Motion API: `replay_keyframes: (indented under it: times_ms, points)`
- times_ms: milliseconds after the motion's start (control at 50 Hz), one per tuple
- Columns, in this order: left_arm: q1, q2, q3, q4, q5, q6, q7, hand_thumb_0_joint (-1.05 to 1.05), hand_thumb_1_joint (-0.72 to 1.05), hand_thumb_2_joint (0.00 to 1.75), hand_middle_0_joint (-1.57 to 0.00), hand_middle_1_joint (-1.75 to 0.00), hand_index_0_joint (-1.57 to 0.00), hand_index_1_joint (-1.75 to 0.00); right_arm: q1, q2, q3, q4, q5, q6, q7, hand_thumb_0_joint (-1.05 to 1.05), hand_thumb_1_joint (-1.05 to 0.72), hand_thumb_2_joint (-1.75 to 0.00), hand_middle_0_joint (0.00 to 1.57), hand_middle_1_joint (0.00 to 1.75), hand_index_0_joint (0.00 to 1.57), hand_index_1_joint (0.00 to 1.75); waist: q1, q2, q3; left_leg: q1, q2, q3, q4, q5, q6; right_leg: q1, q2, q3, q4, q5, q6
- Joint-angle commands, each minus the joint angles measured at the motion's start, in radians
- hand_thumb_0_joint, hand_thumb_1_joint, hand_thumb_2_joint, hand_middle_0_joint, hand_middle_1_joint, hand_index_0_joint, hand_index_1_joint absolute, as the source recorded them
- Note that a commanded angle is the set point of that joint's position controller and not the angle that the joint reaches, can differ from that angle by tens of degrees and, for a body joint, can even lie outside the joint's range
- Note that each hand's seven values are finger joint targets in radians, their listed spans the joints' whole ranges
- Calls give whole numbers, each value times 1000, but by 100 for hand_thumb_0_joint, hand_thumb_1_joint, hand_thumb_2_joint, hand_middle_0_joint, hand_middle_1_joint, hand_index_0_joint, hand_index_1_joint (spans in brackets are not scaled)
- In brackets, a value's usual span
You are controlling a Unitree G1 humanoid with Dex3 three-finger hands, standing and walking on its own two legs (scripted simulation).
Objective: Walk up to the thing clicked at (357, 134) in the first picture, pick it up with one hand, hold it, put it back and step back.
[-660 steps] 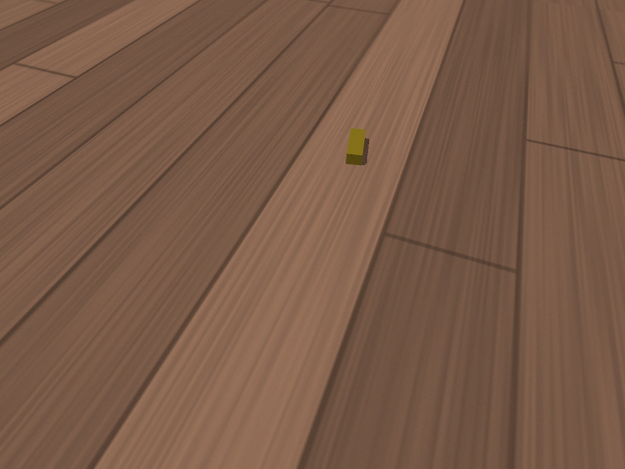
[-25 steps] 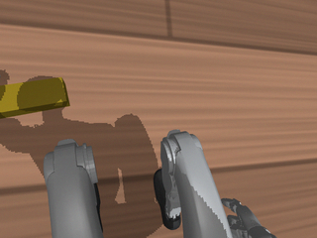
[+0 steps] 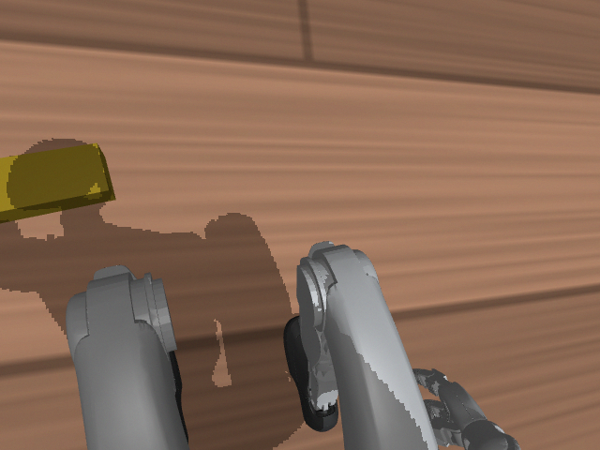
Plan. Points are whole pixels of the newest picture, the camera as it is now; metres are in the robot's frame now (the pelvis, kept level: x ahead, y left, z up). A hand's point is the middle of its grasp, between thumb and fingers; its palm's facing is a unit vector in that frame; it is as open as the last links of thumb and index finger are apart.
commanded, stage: rise first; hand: left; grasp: from above
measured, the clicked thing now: (30, 186) +0.46 +0.35 -0.29
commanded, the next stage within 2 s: approach in 1.10 s
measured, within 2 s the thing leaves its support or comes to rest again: neither
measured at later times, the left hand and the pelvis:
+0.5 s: hand out of the picture +0.42 +0.39 -0.18, palm faces -0.42 -0.13 -0.90, open 14.2 cm; pelvis +0.00 +0.00 -0.01, yaw -1 degrees
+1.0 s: hand out of the picture +0.42 +0.39 -0.17, palm faces -0.43 -0.13 -0.89, open 14.2 cm; pelvis +0.00 +0.00 +0.00, yaw -1 degrees
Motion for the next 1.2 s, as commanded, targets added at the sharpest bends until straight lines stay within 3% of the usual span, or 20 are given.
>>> replay_keyframes:
  times_ms: [0, 180, 360, 440, 480, 580, 640, 700, 720, 740, 840, 920, 940, 980, 1060, 1160, 1180]
  points:
    - [-253, 319, 45, -135, -16, 0, 35, 0, -58, 103, -7, -102, -6, -103, 192, -262, -72, -11, -5, -4, -7, 0, -90, -90, 20, 30, 20, 30, 8, 339, -667, 555, -7, 121, -215, 144, 43, 249, 19, -89, -247, 232, -76]
    - [-272, 327, 38, -101, -4, -12, 45, 0, -57, 102, -7, -102, -6, -103, 187, -273, -58, -14, -11, -5, -5, 0, -90, -90, 20, 30, 20, 30, -9, 377, -631, 559, -7, 110, -219, 124, 36, 212, 19, -103, -227, 215, -80]
    - [-288, 373, 59, -96, -4, -5, 61, 0, -57, 102, -7, -102, -7, -103, 184, -278, -49, -12, -15, -13, -5, 0, -90, -90, 20, 30, 20, 30, -3, 389, -652, 562, -6, 108, -209, 138, 37, 210, 20, -104, -218, 226, -79]
    - [-274, 353, 38, -69, 0, -1, 56, 0, -57, 102, -7, -102, -7, -103, 188, -277, -42, -13, -20, -17, -3, 0, -90, -90, 20, 30, 20, 30, -18, 375, -626, 544, -5, 111, -194, 145, 41, 223, 22, -103, -227, 240, -74]
    - [-272, 375, 58, -84, 1, 2, 57, 0, -57, 102, -8, -102, -7, -103, 199, -280, -40, -13, -26, -18, -1, 0, -90, -90, 20, 30, 20, 30, -17, 368, -646, 549, -5, 110, -193, 160, 41, 248, 21, -103, -227, 254, -72]
    - [-262, 353, 40, -100, -20, 1, 41, 0, -56, 102, -8, -102, -7, -103, 187, -280, -44, -24, -19, -20, 2, 0, -90, -90, 20, 30, 20, 30, -10, 399, -638, 560, -3, 99, -217, 130, 35, 218, 20, -112, -217, 228, -78]
    - [-272, 375, 52, -133, -13, 0, 33, 0, -56, 101, -8, -102, -7, -103, 189, -283, -47, -26, -17, -18, 1, 0, -90, -90, 20, 30, 20, 30, -4, 416, -662, 575, -3, 101, -213, 136, 34, 218, 21, -109, -213, 230, -79]
    - [-256, 349, 38, -144, -12, 3, 35, 0, -58, 103, -8, -101, -6, -103, 189, -277, -45, -25, -14, -18, 3, 0, -90, -90, 20, 30, 20, 30, -1, 416, -646, 577, -2, 106, -212, 147, 35, 223, 21, -106, -225, 241, -77]
    - [-262, 352, 52, -152, -23, 0, 36, 0, -56, 102, -8, -102, -7, -103, 191, -281, -47, -28, -13, -17, 3, 0, -90, -90, 20, 30, 20, 30, -6, 397, -658, 574, -3, 105, -211, 149, 37, 228, 21, -108, -226, 244, -75]
    - [-253, 349, 36, -151, -15, 3, 34, 0, -57, 102, -7, -103, -7, -104, 189, -275, -45, -25, -12, -17, 3, 0, -90, -90, 20, 30, 20, 30, -4, 408, -653, 570, -3, 111, -207, 158, 38, 239, 21, -100, -232, 255, -75]
    - [-242, 345, 40, -90, -25, -3, 30, 0, -56, 101, -7, -103, -7, -103, 185, -278, -41, -28, -12, -13, 3, 0, -90, -90, 20, 30, 20, 30, -12, 335, -620, 514, -6, 105, -200, 128, 44, 231, 23, -106, -235, 229, -73]
    - [-269, 358, 38, -85, -15, -14, 32, 0, -56, 102, -7, -103, -7, -103, 187, -280, -32, -27, -20, -12, 2, 0, -90, -90, 20, 30, 20, 30, -19, 344, -626, 524, -7, 104, -198, 138, 43, 246, 26, -107, -236, 236, -71]
    - [-262, 338, 22, -76, -13, -14, 29, 0, -57, 103, -7, -103, -6, -104, 188, -278, -34, -27, -18, -14, 2, 0, -90, -90, 20, 30, 20, 30, -23, 338, -618, 535, -6, 102, -197, 140, 43, 238, 24, -107, -236, 236, -72]
    - [-267, 366, 40, -99, -7, -18, 35, 0, -58, 104, -8, -102, -6, -104, 183, -281, -34, -26, -16, -15, 1, 0, -90, -90, 20, 30, 20, 30, -5, 385, -635, 559, -7, 103, -209, 139, 37, 232, 24, -107, -229, 231, -77]
    - [-278, 347, 31, -121, -5, -17, 44, 0, -58, 103, -8, -102, -6, -103, 178, -280, -37, -27, -18, -18, 2, 0, -90, -90, 20, 30, 20, 30, -14, 410, -650, 578, -3, 100, -210, 143, 34, 217, 23, -113, -218, 234, -78]
    - [-271, 364, 44, -111, -1, 0, 52, 0, -57, 103, -8, -101, -7, -103, 181, -279, -39, -23, -17, -21, 2, 0, -90, -90, 20, 30, 20, 30, -5, 386, -650, 553, -3, 110, -196, 152, 38, 234, 24, -103, -230, 248, -74]
    - [-273, 360, 49, -112, -6, 4, 54, 0, -61, 111, -10, -99, -4, -104, 184, -281, -39, -24, -16, -22, 3, 0, -90, -90, 20, 30, 20, 30, -9, 387, -641, 552, -6, 112, -198, 155, 40, 234, 21, -103, -229, 249, -73]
